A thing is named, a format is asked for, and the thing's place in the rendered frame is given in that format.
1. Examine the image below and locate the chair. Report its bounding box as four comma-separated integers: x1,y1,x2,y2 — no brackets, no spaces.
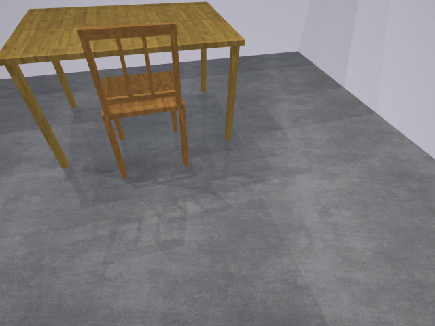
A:
77,22,189,178

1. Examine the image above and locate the table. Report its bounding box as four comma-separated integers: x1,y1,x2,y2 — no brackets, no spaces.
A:
0,2,245,168

